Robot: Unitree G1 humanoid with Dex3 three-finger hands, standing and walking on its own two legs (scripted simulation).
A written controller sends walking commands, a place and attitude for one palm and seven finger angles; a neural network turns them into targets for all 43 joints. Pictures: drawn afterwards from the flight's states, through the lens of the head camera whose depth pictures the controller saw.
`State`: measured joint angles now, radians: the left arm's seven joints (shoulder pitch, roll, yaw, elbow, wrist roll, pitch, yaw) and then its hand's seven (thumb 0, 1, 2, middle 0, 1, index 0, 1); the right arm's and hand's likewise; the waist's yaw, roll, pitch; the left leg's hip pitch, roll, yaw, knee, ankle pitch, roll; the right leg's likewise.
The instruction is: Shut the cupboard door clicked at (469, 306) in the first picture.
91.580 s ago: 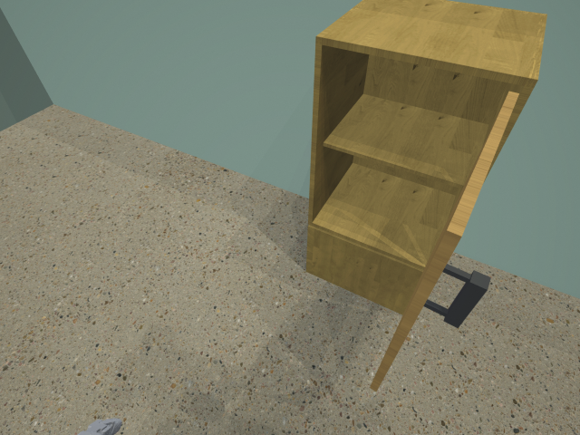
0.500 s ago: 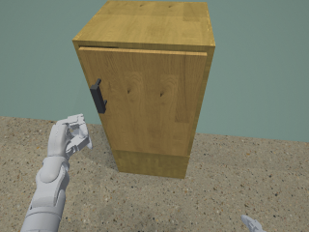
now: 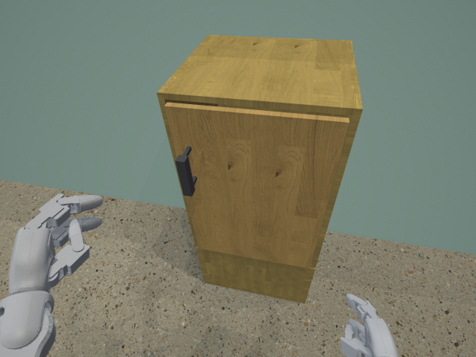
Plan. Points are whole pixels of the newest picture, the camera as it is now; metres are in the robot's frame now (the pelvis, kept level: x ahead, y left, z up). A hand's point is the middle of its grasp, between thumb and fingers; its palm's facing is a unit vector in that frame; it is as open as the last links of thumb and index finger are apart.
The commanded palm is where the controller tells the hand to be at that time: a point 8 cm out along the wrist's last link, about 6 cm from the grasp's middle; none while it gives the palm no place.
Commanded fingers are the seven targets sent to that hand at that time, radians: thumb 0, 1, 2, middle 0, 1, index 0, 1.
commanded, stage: draw the hand back to the body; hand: left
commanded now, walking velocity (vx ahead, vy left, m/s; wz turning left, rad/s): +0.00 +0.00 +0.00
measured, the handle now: (188, 170) +0.55 +0.20 -0.02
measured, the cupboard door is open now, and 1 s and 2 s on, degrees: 0 0 0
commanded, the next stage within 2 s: step back with the hand held close in 0.52 s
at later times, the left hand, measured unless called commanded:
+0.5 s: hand (70, 261) +0.19 +0.24 +0.15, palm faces +0.44 -0.81 -0.39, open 7.4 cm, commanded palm +0.14 +0.28 +0.18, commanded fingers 0.00 0.90 0.90 -0.20 -0.30 -0.20 -0.30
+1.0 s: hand (57, 252) +0.19 +0.26 +0.16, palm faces +0.33 -0.79 -0.51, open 7.4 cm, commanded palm +0.13 +0.30 +0.18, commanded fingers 0.00 0.90 0.90 -0.20 -0.30 -0.20 -0.30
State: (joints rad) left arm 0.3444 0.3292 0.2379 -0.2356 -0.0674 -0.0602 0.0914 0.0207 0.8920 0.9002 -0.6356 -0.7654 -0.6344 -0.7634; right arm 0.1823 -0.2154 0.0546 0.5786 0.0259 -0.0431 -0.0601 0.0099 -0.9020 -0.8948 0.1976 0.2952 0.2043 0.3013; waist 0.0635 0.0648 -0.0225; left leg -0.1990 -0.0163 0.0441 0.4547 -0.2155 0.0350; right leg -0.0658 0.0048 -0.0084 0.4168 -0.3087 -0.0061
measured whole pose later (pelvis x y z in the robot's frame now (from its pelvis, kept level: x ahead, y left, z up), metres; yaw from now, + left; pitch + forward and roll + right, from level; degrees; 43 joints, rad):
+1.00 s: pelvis -0.02 +0.01 +0.00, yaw -2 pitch +0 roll -1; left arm 0.53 0.43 0.39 -0.43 -0.07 -0.13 0.11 0.02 0.89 0.90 -0.22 -0.30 -0.21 -0.30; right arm 0.17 -0.25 -0.02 0.56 0.02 0.03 -0.08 0.01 -0.90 -0.89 0.20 0.29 0.20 0.30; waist 0.01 0.06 0.01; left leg -0.29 0.00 0.08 0.48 -0.19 0.05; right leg -0.18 0.02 0.03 0.45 -0.27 0.01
